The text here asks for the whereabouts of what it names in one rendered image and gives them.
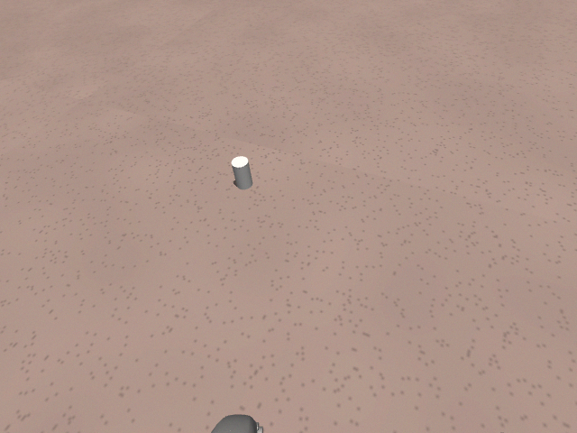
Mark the can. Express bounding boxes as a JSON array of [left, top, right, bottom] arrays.
[[232, 156, 252, 189]]

